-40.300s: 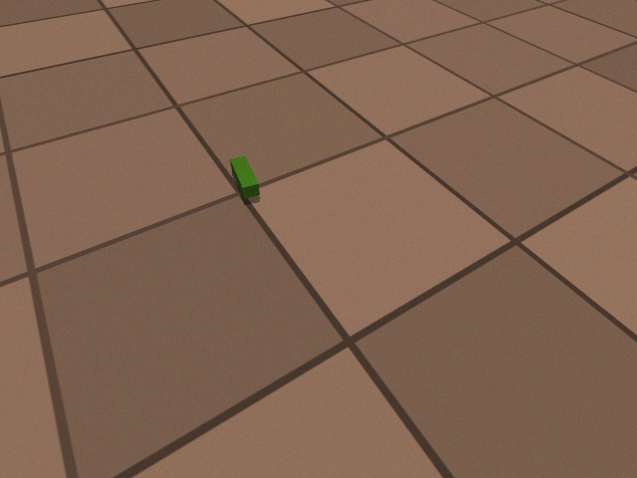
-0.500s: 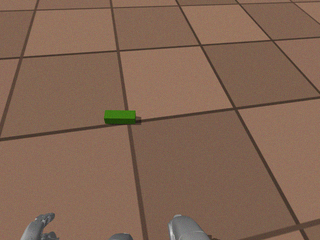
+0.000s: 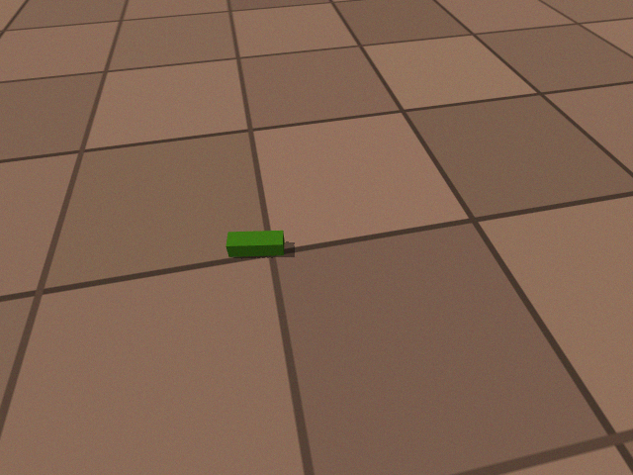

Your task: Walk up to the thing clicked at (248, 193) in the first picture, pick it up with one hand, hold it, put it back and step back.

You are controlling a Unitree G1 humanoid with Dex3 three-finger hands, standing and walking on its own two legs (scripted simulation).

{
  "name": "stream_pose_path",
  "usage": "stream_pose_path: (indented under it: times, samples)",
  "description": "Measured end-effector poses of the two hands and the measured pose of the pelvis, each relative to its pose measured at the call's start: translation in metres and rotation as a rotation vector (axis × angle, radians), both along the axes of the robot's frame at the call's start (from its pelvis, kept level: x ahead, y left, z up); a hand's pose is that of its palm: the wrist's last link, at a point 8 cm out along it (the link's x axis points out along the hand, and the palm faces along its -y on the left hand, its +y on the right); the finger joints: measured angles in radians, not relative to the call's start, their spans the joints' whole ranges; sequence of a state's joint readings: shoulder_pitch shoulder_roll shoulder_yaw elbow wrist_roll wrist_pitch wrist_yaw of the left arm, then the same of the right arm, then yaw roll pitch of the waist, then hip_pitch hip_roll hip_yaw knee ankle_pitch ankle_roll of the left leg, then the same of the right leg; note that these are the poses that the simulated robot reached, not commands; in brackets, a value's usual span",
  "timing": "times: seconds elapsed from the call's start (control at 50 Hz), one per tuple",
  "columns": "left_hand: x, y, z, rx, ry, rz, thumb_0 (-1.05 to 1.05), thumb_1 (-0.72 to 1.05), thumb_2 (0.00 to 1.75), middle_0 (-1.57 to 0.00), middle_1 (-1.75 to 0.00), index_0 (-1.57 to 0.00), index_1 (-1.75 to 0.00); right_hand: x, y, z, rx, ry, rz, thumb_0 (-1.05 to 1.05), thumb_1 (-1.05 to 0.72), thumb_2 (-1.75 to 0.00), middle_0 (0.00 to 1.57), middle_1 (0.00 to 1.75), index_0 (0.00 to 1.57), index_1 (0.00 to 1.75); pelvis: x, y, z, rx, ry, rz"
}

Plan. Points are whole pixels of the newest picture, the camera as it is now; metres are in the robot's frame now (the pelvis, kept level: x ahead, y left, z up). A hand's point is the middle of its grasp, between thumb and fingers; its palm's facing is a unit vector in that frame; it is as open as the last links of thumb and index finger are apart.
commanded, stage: step back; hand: left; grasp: from above
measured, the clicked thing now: (256, 243) +1.04 +0.29 -0.73
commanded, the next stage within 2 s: stand in 0.68 s
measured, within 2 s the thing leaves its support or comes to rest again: neither
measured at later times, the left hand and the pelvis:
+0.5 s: hand out of the picture +0.14 +0.24 -0.13, palm faces +0.03 -0.93 -0.36, open 7.4 cm; pelvis +0.03 -0.02 +0.00, yaw +2 degrees
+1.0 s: hand out of the picture +0.14 +0.25 -0.14, palm faces +0.02 -0.95 -0.32, open 7.4 cm; pelvis +0.06 +0.00 +0.02, yaw +1 degrees
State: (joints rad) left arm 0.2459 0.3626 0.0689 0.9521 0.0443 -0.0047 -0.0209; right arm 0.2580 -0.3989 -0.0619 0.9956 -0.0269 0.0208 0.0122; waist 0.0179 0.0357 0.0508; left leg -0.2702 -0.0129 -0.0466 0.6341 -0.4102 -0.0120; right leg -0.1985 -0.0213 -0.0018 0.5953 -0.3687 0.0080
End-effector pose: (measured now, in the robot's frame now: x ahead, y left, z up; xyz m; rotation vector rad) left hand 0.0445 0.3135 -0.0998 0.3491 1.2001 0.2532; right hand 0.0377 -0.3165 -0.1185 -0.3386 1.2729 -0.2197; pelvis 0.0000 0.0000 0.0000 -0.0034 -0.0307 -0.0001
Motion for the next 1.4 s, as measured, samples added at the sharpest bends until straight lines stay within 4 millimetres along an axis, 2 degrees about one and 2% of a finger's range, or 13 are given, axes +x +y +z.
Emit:
stream_pose_path:
  times: [0.08,0.16,0.26,0.36,0.48,0.6,0.74,0.92,1.02,1.16,1.4]
  samples:
    - [0.009,0.01,-0.006,-0.009,0.003,-0.006,0.01,0.9,0.9,-0.21,-0.3,-0.21,-0.3,-0.007,0.016,0.006,0.007,-0.007,-0.01,0.01,-0.9,-0.9,0.21,0.29,0.2,0.3,-0.001,0.006,0.001,0.043,-0.012,-0.016]
    - [0.027,0.01,-0.003,-0.022,-0.001,-0.029,0.01,0.9,0.9,-0.21,-0.3,-0.21,-0.3,-0.01,0.018,0.017,0.003,-0.035,-0.029,0.01,-0.9,-0.9,0.21,0.3,0.2,0.3,0.005,0.005,0.008,0.017,-0.008,-0.013]
    - [0.056,0.001,0.001,-0.024,-0.051,-0.059,0.01,0.91,0.9,-0.2,-0.3,-0.21,-0.3,-0.006,0.004,0.02,-0.015,-0.039,-0.038,0.01,-0.9,-0.9,0.21,0.3,0.2,0.3,0.012,-0.004,0.009,0.013,-0.014,-0.013]
    - [0.077,-0.018,-0.001,-0.004,-0.106,-0.054,0.01,0.91,0.9,-0.2,-0.3,-0.21,-0.3,0.012,-0.015,0.003,-0.016,-0.029,-0.042,0.01,-0.9,-0.9,0.21,0.3,0.2,0.3,0.019,-0.019,-0.002,-0.007,-0.029,-0.002]
    - [0.083,-0.034,0.003,-0.031,-0.122,-0.028,0.01,0.9,0.9,-0.21,-0.3,-0.21,-0.3,0.044,-0.012,-0.002,0.006,-0.029,0.008,0.01,-0.9,-0.9,0.21,0.29,0.2,0.3,0.031,-0.02,0.0,0.003,-0.014,0.027]
    - [0.089,-0.02,-0.006,-0.05,-0.114,0.011,0.01,0.9,0.9,-0.21,-0.3,-0.21,-0.3,0.063,0.002,-0.001,-0.007,-0.013,0.051,0.01,-0.9,-0.9,0.21,0.29,0.2,0.3,0.04,-0.008,-0.002,0.012,-0.007,0.049]
    - [0.088,-0.007,-0.013,-0.071,-0.043,0.032,0.01,0.9,0.9,-0.21,-0.3,-0.21,-0.3,0.083,0.022,0.012,0.004,-0.033,0.038,0.01,-0.9,-0.9,0.21,0.29,0.2,0.3,0.053,0.001,0.007,0.005,-0.006,0.024]
    - [0.086,-0.012,-0.009,-0.086,-0.002,0.021,0.01,0.91,0.9,-0.2,-0.3,-0.21,-0.3,0.125,0.031,0.024,0.018,-0.123,0.056,0.01,-0.9,-0.9,0.21,0.3,0.2,0.3,0.061,0.004,0.015,0.005,-0.019,0.022]
    - [0.085,-0.016,-0.004,-0.079,-0.01,0.015,0.01,0.91,0.9,-0.2,-0.3,-0.21,-0.3,0.137,0.03,0.027,0.028,-0.159,0.063,0.01,-0.9,-0.9,0.21,0.29,0.2,0.3,0.059,0.002,0.018,0.007,-0.027,0.022]
    - [0.076,-0.021,0.002,-0.065,-0.014,0.007,0.01,0.91,0.9,-0.2,-0.3,-0.21,-0.3,0.129,0.025,0.026,0.043,-0.15,0.063,0.01,-0.9,-0.9,0.21,0.29,0.2,0.3,0.052,-0.005,0.02,0.008,-0.031,0.025]
    - [0.052,-0.029,0.003,-0.053,0.031,0.007,0.01,0.9,0.9,-0.2,-0.3,-0.21,-0.3,0.079,0.007,0.016,0.05,-0.038,0.028,0.01,-0.9,-0.9,0.21,0.29,0.2,0.3,0.041,-0.017,0.021,0.01,-0.025,0.026]
